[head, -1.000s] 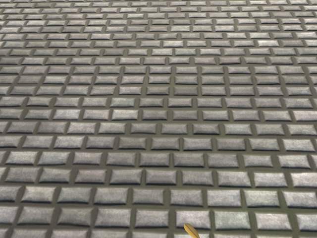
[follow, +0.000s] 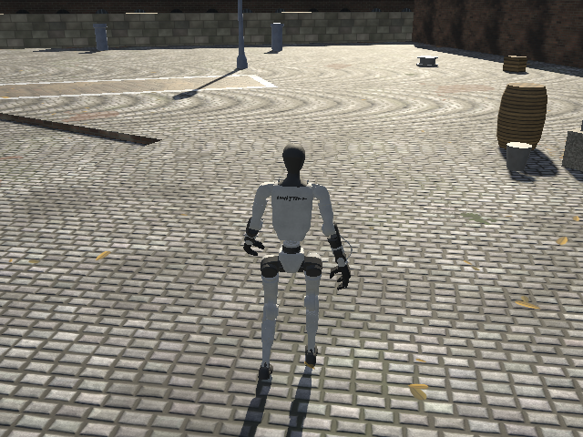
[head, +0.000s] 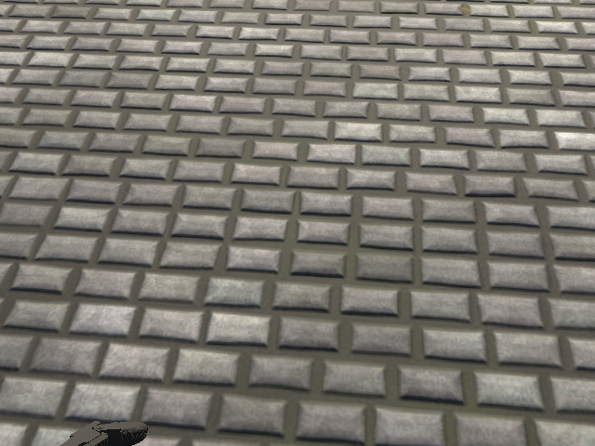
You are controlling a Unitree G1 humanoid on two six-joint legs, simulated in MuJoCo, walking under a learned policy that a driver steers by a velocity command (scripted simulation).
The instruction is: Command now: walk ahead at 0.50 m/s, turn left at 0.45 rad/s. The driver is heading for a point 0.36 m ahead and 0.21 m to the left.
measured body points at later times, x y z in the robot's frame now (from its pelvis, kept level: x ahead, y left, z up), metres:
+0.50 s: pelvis +0.25 +0.07 -0.01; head +0.30 +0.10 +0.44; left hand +0.23 +0.37 -0.14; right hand +0.51 -0.13 -0.09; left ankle +0.33 +0.17 -0.73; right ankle +0.12 -0.12 -0.65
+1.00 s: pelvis +0.39 +0.10 +0.01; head +0.40 +0.09 +0.46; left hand +0.42 +0.39 -0.11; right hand +0.58 -0.11 -0.12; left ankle +0.33 +0.17 -0.73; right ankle +0.47 -0.02 -0.73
